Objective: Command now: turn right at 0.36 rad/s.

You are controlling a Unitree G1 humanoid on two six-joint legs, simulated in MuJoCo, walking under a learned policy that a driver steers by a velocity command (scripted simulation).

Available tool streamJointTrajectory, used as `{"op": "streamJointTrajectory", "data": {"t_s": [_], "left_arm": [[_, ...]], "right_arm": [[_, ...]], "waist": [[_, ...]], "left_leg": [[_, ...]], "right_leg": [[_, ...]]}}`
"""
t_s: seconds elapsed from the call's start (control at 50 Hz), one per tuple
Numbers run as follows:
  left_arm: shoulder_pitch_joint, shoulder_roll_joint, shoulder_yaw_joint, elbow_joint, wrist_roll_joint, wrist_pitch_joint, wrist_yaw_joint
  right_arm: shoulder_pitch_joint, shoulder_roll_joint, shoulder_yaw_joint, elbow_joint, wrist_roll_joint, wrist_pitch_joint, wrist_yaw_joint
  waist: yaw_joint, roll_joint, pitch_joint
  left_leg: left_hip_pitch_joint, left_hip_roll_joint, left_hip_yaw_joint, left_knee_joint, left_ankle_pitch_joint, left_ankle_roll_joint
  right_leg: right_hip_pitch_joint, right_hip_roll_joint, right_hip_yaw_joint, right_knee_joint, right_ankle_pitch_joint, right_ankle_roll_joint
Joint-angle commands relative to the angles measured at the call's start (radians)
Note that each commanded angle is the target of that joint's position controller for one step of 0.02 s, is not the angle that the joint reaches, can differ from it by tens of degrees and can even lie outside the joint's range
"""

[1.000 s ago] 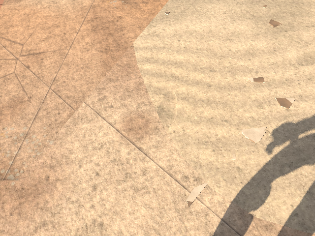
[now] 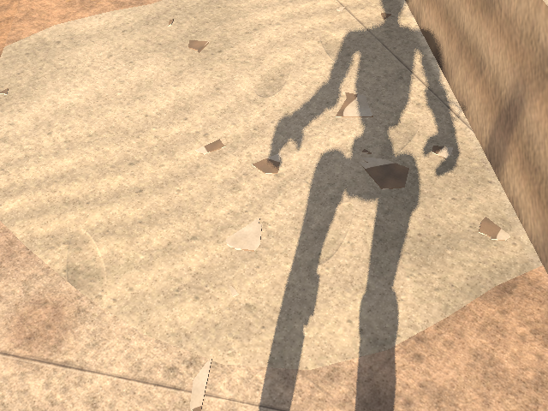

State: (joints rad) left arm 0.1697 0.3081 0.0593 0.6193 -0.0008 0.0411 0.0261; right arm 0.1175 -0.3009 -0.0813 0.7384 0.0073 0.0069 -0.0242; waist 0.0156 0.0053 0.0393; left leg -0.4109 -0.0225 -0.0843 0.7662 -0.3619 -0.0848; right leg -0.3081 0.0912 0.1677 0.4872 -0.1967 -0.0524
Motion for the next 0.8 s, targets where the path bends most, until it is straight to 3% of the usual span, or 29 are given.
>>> {"op": "streamJointTrajectory", "data": {"t_s": [0.02, 0.08, 0.1, 0.12, 0.14, 0.16, 0.18, 0.2, 0.22, 0.26, 0.28, 0.32, 0.36, 0.38, 0.4, 0.44, 0.48, 0.5, 0.52, 0.54, 0.6, 0.64, 0.68, 0.7, 0.72, 0.74, 0.76, 0.8], "left_arm": [[-0.010, 0.158, 0.043, -0.059, 0.001, -0.006, -0.004], [-0.040, 0.129, 0.029, -0.051, -0.013, -0.001, -0.003], [-0.005, 0.105, 0.021, -0.042, -0.006, -0.005, -0.002], [0.053, 0.067, 0.009, -0.038, 0.016, -0.013, -0.005], [0.022, 0.093, 0.020, -0.054, 0.009, -0.019, -0.001], [0.011, 0.148, 0.036, -0.038, 0.014, -0.020, 0.004], [-0.005, 0.159, 0.046, -0.033, 0.006, -0.018, 0.006], [0.003, 0.142, 0.048, -0.015, 0.003, -0.010, 0.009], [0.012, 0.112, 0.041, -0.008, 0.011, -0.004, 0.010], [0.017, 0.025, 0.012, 0.011, 0.014, -0.007, 0.002], [-0.007, 0.014, 0.009, 0.011, 0.011, -0.014, 0.001], [0.000, 0.049, 0.024, 0.027, -0.005, -0.021, 0.005], [0.021, 0.095, 0.037, 0.035, -0.003, -0.023, 0.011], [0.041, 0.124, 0.045, 0.029, 0.004, -0.022, 0.017], [0.054, 0.171, 0.062, 0.049, 0.006, -0.018, 0.018], [0.069, 0.140, 0.063, 0.044, 0.017, -0.011, 0.015], [0.036, 0.141, 0.061, 0.028, 0.019, -0.017, 0.023], [0.026, 0.131, 0.054, 0.017, 0.024, -0.028, 0.028], [0.016, 0.131, 0.051, 0.015, 0.023, -0.037, 0.031], [-0.016, 0.140, 0.054, 0.017, 0.012, -0.044, 0.031], [-0.056, 0.164, 0.064, 0.023, -0.003, -0.038, 0.028], [-0.042, 0.167, 0.066, 0.031, -0.009, -0.027, 0.025], [-0.036, 0.154, 0.061, 0.041, -0.027, -0.025, 0.021], [0.034, 0.117, 0.052, 0.066, -0.019, -0.030, 0.014], [0.043, 0.041, 0.026, 0.025, 0.043, -0.029, 0.008], [-0.057, 0.079, 0.032, -0.011, 0.024, -0.037, 0.017], [-0.081, 0.113, 0.043, -0.011, -0.002, -0.033, 0.024], [-0.066, 0.129, 0.055, 0.020, 0.005, -0.026, 0.038]], "right_arm": [[-0.015, -0.086, -0.017, -0.070, 0.004, -0.023, 0.011], [0.046, -0.066, -0.011, -0.052, -0.003, -0.037, 0.026], [0.053, -0.096, -0.014, -0.057, -0.020, -0.040, 0.024], [0.043, -0.162, -0.022, -0.073, -0.038, -0.037, 0.019], [0.013, -0.144, -0.011, -0.061, -0.055, -0.038, 0.021], [-0.028, -0.100, 0.001, -0.081, -0.047, -0.044, 0.023], [-0.028, -0.102, 0.001, -0.074, -0.037, -0.046, 0.019], [-0.029, -0.112, 0.001, -0.070, -0.026, -0.047, 0.015], [-0.039, -0.095, 0.010, -0.063, -0.015, -0.050, 0.015], [-0.049, -0.076, 0.019, -0.046, -0.008, -0.039, 0.020], [-0.027, -0.093, 0.013, -0.041, -0.004, -0.029, 0.021], [0.004, -0.145, -0.003, -0.039, 0.009, -0.010, 0.018], [0.025, -0.160, -0.009, -0.044, 0.019, -0.008, 0.014], [0.018, -0.147, -0.005, -0.052, 0.012, -0.016, 0.017], [0.016, -0.121, -0.001, -0.069, 0.012, -0.023, 0.019], [-0.020, -0.101, 0.003, -0.073, 0.016, -0.023, 0.022], [-0.001, -0.100, -0.003, -0.079, 0.013, -0.008, 0.022], [-0.005, -0.114, -0.013, -0.086, 0.012, 0.000, 0.023], [-0.002, -0.118, -0.020, -0.089, 0.016, 0.010, 0.024], [0.013, -0.104, -0.018, -0.089, 0.018, 0.019, 0.026], [0.010, -0.070, -0.001, -0.099, 0.014, 0.031, 0.040], [0.028, -0.090, -0.009, -0.111, 0.020, 0.033, 0.055], [0.106, -0.102, -0.022, -0.091, 0.016, 0.039, 0.057], [0.135, -0.141, -0.038, -0.090, 0.009, 0.038, 0.045], [0.146, -0.288, -0.066, -0.126, 0.005, 0.032, 0.025], [0.170, -0.283, -0.053, -0.149, -0.038, 0.007, 0.041], [0.143, -0.257, -0.046, -0.149, -0.044, -0.014, 0.047], [0.062, -0.198, -0.031, -0.147, -0.005, -0.021, 0.032]], "waist": [[0.017, -0.164, -0.126], [-0.033, -0.140, -0.123], [-0.022, -0.087, -0.129], [0.030, 0.111, -0.146], [0.037, 0.239, -0.091], [0.012, 0.190, -0.074], [0.002, 0.177, -0.068], [0.000, 0.153, -0.067], [0.005, 0.137, -0.065], [0.012, 0.142, -0.063], [-0.009, 0.161, -0.062], [-0.014, 0.172, -0.074], [-0.016, 0.152, -0.095], [-0.011, 0.110, -0.119], [-0.034, -0.026, -0.129], [0.004, -0.130, -0.094], [-0.002, -0.230, -0.063], [0.007, -0.230, -0.050], [-0.001, -0.186, -0.039], [-0.021, -0.146, -0.030], [-0.013, -0.157, -0.048], [-0.010, -0.173, -0.081], [-0.043, -0.135, -0.106], [-0.039, -0.010, -0.104], [-0.005, 0.331, -0.099], [-0.081, 0.253, -0.179], [-0.072, 0.152, -0.136], [-0.032, 0.074, -0.082]], "left_leg": [[0.030, 0.006, 0.011, -0.081, -0.017, 0.015], [0.195, 0.011, 0.034, -0.375, 0.189, 0.056], [0.282, 0.088, -0.027, -0.416, 0.301, 0.085], [0.346, 0.257, -0.196, -0.434, 0.489, 0.161], [0.219, 0.354, -0.322, -0.464, 0.497, 0.310], [0.194, 0.356, -0.313, -0.484, 0.450, 0.347], [0.219, 0.326, -0.287, -0.476, 0.429, 0.333], [0.238, 0.297, -0.247, -0.463, 0.422, 0.315], [0.246, 0.285, -0.237, -0.448, 0.443, 0.298], [0.238, 0.201, -0.155, -0.414, 0.502, 0.253], [0.254, 0.179, -0.151, -0.393, 0.535, 0.251], [0.280, 0.169, -0.180, -0.362, 0.568, 0.255], [0.248, 0.167, -0.225, -0.356, 0.513, 0.227], [0.185, 0.154, -0.219, -0.333, 0.467, 0.201], [0.115, 0.087, -0.134, -0.299, 0.354, 0.164], [0.009, -0.006, -0.025, -0.155, 0.183, 0.101], [-0.068, -0.012, 0.036, 0.034, -0.072, 0.080], [-0.108, 0.012, 0.036, 0.194, -0.223, 0.071], [-0.141, 0.034, 0.022, 0.292, -0.261, 0.062], [-0.148, 0.060, 0.016, 0.276, -0.229, 0.056], [-0.034, 0.071, 0.089, 0.118, -0.098, 0.044], [0.044, 0.047, 0.133, -0.007, -0.033, 0.053], [0.188, -0.004, 0.176, -0.215, 0.129, 0.089], [0.298, 0.015, 0.083, -0.325, 0.287, 0.125], [0.445, 0.312, -0.362, -0.375, 0.695, 0.266], [0.367, 0.425, -0.525, -0.422, 0.721, 0.451], [0.332, 0.385, -0.462, -0.442, 0.588, 0.441], [0.297, 0.281, -0.338, -0.438, 0.380, 0.331]], "right_leg": [[0.139, -0.267, 0.298, -0.098, 0.239, -0.176], [0.099, -0.216, 0.284, -0.053, 0.226, -0.120], [0.045, -0.178, 0.249, -0.019, 0.113, -0.066], [-0.032, -0.066, 0.122, 0.133, -0.130, -0.004], [-0.069, -0.007, 0.013, 0.175, -0.320, 0.047], [-0.054, -0.040, 0.004, 0.300, -0.373, 0.088], [-0.089, -0.038, -0.008, 0.376, -0.363, 0.107], [-0.107, -0.046, -0.010, 0.424, -0.355, 0.128], [-0.106, -0.080, -0.003, 0.420, -0.323, 0.146], [-0.029, -0.097, -0.063, 0.246, -0.283, 0.163], [-0.006, -0.084, -0.092, 0.157, -0.244, 0.162], [0.051, -0.049, -0.139, -0.018, -0.099, 0.150], [0.144, -0.069, -0.117, -0.100, 0.039, 0.112], [0.217, -0.124, -0.089, -0.063, 0.145, 0.086], [0.236, -0.153, -0.078, -0.010, 0.159, 0.039], [0.226, -0.231, 0.013, -0.088, 0.093, -0.041], [0.196, -0.393, 0.145, -0.148, 0.193, -0.145], [0.179, -0.458, 0.176, -0.157, 0.308, -0.194], [0.176, -0.479, 0.163, -0.154, 0.386, -0.211], [0.174, -0.455, 0.106, -0.145, 0.392, -0.186], [0.148, -0.375, -0.049, -0.116, 0.404, -0.128], [0.161, -0.367, -0.091, -0.074, 0.388, -0.114], [0.118, -0.341, -0.146, 0.033, 0.271, -0.062], [0.022, -0.283, -0.223, 0.192, 0.102, 0.006], [-0.288, -0.145, -0.286, 0.531, -0.449, 0.125], [-0.337, -0.075, -0.111, 0.707, -0.542, 0.130], [-0.354, -0.096, -0.077, 0.768, -0.475, 0.119], [-0.356, -0.135, -0.065, 0.711, -0.303, 0.107]]}}
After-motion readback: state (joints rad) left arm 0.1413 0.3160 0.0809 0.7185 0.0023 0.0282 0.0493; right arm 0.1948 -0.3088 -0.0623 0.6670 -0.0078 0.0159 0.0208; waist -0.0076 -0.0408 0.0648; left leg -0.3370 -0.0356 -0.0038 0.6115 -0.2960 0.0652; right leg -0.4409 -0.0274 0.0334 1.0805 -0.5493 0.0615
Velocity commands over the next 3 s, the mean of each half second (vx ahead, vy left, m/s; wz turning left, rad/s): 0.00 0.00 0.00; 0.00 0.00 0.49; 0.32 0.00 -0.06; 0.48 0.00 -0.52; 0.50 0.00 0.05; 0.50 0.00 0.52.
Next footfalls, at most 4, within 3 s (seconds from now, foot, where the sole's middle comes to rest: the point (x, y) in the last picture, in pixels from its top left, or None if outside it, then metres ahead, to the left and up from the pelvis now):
0.10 left None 0.04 0.14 -0.78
0.36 right None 0.01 -0.12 -0.78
0.70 left None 0.01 0.15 -0.78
1.24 right None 0.08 -0.05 -0.78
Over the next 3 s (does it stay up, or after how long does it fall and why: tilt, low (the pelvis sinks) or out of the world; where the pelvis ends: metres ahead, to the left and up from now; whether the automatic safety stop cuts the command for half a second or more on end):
stays up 0.90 0.16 0.01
